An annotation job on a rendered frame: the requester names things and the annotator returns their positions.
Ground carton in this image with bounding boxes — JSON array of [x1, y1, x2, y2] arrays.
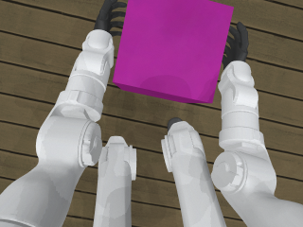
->
[[113, 0, 234, 104]]

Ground left robot upper arm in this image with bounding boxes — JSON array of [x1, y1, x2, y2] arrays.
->
[[0, 115, 102, 227]]

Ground robot right hand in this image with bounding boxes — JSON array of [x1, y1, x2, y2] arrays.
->
[[222, 22, 249, 70]]

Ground right robot upper arm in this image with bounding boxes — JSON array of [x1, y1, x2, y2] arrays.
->
[[210, 149, 303, 227]]

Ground robot left hand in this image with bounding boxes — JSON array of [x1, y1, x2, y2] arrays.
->
[[94, 0, 127, 37]]

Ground left robot forearm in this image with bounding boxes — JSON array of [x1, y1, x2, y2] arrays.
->
[[36, 29, 115, 156]]

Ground robot right foot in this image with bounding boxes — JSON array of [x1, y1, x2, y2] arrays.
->
[[167, 117, 183, 132]]

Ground right robot thigh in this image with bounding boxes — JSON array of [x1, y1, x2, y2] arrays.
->
[[161, 128, 227, 227]]

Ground right robot forearm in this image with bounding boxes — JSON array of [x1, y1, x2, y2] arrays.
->
[[218, 61, 273, 166]]

